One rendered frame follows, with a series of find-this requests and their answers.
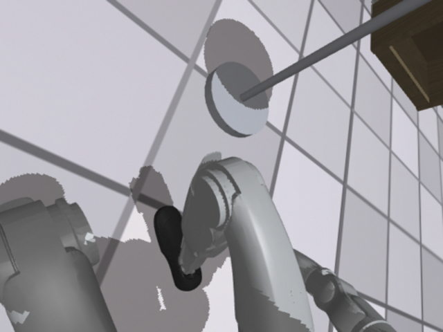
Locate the right robot foot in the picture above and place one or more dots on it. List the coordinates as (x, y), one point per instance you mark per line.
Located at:
(167, 225)

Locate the bookshelf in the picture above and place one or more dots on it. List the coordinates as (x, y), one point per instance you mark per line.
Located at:
(411, 49)

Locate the floor lamp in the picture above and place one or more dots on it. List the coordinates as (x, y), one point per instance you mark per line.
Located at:
(236, 98)

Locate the right robot hand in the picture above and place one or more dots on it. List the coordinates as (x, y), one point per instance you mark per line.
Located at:
(306, 265)

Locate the right robot arm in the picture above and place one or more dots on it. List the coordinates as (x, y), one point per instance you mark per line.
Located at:
(346, 310)

